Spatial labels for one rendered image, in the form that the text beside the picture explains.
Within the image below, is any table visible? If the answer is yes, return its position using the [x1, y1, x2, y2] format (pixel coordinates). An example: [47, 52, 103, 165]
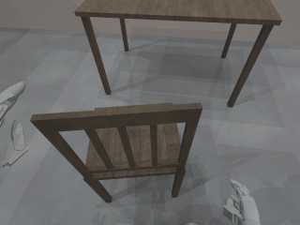
[74, 0, 282, 108]

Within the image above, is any robot right hand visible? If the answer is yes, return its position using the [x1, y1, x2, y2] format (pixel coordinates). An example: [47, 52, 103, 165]
[223, 179, 261, 225]

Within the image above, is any chair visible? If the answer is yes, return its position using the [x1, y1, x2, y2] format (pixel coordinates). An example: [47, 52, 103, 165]
[30, 102, 203, 203]

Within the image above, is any robot left hand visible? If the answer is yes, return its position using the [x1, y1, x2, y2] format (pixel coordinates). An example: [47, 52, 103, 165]
[0, 82, 30, 170]

